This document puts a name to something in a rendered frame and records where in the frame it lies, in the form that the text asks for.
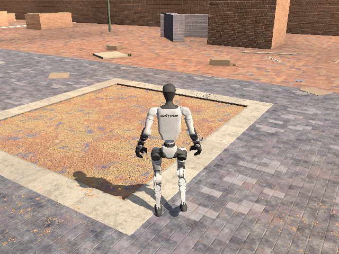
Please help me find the right robot shin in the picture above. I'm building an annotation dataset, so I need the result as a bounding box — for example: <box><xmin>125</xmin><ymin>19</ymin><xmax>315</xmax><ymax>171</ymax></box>
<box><xmin>179</xmin><ymin>169</ymin><xmax>186</xmax><ymax>205</ymax></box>

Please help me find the right robot forearm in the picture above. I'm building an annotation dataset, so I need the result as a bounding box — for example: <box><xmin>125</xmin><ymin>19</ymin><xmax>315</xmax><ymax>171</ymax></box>
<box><xmin>190</xmin><ymin>128</ymin><xmax>200</xmax><ymax>147</ymax></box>

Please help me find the left robot upper arm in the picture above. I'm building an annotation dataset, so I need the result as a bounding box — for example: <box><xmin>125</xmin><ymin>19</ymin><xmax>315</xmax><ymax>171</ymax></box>
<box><xmin>143</xmin><ymin>107</ymin><xmax>158</xmax><ymax>136</ymax></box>

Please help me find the left robot foot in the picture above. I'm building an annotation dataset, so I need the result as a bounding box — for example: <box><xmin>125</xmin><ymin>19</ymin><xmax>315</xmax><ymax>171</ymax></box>
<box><xmin>155</xmin><ymin>204</ymin><xmax>162</xmax><ymax>217</ymax></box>

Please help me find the robot left hand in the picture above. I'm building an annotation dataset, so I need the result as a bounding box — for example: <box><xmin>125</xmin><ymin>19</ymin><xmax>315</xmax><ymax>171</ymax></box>
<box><xmin>135</xmin><ymin>146</ymin><xmax>147</xmax><ymax>158</ymax></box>

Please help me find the right robot upper arm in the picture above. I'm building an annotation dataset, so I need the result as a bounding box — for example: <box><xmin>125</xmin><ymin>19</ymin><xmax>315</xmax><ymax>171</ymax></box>
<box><xmin>180</xmin><ymin>106</ymin><xmax>195</xmax><ymax>136</ymax></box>

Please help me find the left robot forearm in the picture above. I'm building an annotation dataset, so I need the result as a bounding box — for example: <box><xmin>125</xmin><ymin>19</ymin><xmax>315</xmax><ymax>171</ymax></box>
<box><xmin>137</xmin><ymin>128</ymin><xmax>148</xmax><ymax>149</ymax></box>

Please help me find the robot right hand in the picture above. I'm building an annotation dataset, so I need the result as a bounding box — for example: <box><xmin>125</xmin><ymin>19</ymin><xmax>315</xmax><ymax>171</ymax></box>
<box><xmin>190</xmin><ymin>145</ymin><xmax>202</xmax><ymax>156</ymax></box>

